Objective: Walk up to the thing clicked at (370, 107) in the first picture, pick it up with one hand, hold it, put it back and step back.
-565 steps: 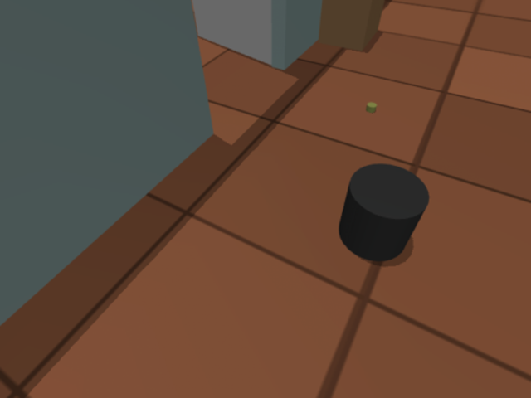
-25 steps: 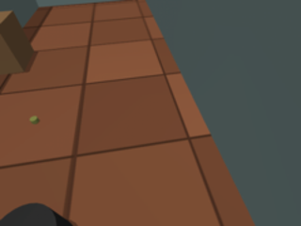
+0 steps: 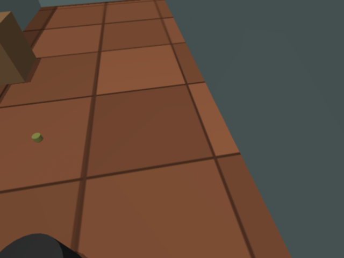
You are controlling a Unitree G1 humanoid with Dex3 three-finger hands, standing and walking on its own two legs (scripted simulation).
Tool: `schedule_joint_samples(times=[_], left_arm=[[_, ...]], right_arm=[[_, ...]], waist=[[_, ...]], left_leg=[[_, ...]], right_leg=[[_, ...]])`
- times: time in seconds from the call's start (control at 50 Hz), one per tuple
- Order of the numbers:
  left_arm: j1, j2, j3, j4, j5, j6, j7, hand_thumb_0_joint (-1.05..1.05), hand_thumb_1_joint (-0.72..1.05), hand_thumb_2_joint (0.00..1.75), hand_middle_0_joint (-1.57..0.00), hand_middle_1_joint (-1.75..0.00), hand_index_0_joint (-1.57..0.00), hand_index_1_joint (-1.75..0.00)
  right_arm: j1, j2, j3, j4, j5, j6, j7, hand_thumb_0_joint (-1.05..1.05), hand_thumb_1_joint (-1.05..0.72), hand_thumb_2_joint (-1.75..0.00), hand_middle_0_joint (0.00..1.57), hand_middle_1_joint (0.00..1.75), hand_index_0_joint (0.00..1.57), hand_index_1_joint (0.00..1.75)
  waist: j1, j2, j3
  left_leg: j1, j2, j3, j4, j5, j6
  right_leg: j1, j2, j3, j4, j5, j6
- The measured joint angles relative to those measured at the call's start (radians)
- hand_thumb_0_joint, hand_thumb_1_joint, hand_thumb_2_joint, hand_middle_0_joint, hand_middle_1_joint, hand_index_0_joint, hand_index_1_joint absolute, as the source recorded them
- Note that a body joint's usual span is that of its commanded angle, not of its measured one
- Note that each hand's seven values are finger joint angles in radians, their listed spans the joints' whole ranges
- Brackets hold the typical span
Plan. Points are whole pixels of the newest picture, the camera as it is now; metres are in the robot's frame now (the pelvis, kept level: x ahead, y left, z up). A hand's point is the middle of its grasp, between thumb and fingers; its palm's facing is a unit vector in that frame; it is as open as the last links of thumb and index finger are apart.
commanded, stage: stand
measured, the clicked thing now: (37, 137) +1.11 +1.12 -0.76
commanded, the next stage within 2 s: walk up in 0.78 s
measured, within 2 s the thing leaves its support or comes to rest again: neither
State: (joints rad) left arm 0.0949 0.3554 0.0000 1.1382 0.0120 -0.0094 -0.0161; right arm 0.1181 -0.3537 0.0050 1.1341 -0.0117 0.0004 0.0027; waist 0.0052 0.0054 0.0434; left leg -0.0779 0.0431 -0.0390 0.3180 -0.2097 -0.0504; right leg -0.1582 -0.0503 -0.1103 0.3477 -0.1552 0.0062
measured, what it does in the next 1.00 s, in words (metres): lifts its left foot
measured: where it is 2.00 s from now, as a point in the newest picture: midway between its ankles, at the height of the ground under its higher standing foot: (177, 250)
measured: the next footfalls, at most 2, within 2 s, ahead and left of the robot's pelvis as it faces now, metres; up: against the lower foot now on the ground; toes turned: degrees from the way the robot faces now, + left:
left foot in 1.02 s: +0.11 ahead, +0.16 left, +0.00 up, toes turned +5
right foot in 1.44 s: +0.33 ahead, -0.12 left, +0.00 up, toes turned -4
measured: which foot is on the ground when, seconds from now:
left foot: down 0.00-0.84, up 0.86-1.00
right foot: down 0.00-1.00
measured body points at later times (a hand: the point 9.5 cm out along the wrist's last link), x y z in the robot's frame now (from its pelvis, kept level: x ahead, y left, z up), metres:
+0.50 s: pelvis +0.00 +0.00 +0.00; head +0.01 +0.00 +0.45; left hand +0.08 +0.30 -0.13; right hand +0.07 -0.30 -0.13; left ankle -0.02 +0.15 -0.75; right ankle +0.02 -0.12 -0.75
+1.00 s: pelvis +0.03 +0.03 -0.01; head +0.04 +0.04 +0.44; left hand +0.06 +0.35 -0.14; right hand +0.10 -0.30 -0.12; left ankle +0.05 +0.15 -0.73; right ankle +0.02 -0.12 -0.75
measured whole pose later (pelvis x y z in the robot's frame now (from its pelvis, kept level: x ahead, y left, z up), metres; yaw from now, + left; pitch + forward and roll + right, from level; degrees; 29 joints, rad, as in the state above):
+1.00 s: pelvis +0.03 +0.03 -0.01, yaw +2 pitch -2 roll -1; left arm 0.23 0.39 0.09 1.00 0.05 -0.03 -0.06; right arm 0.22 -0.40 -0.07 1.03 -0.04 -0.01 0.06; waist 0.04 0.00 0.06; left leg -0.30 0.06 0.02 0.66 -0.45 0.03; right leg -0.14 -0.07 -0.13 0.43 -0.26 -0.02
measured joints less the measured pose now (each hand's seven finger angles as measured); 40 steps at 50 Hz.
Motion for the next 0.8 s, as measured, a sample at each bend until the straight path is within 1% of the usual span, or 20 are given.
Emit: schedule_joint_samples(times=[0.78,0.8], left_arm=[[0.011,-0.001,0.001,-0.004,-0.001,0.000,0.000,0.01,0.90,0.89,-0.21,-0.30,-0.21,-0.30],[0.015,-0.003,0.012,-0.013,0.004,0.001,-0.007,0.01,0.90,0.89,-0.21,-0.30,-0.21,-0.30]], right_arm=[[0.004,0.000,0.001,-0.009,-0.001,-0.001,-0.001,0.00,-0.90,-0.90,0.21,0.30,0.20,0.30],[0.010,-0.001,-0.006,-0.018,-0.003,-0.001,0.004,0.00,-0.90,-0.90,0.21,0.30,0.20,0.30]], waist=[[0.002,-0.002,0.001],[0.001,0.000,0.002]], left_leg=[[0.011,0.001,0.011,-0.006,-0.005,0.002],[0.004,0.001,0.010,0.013,-0.025,0.014]], right_leg=[[0.005,0.002,0.010,-0.003,-0.002,0.002],[0.001,0.002,0.009,0.011,-0.024,-0.003]])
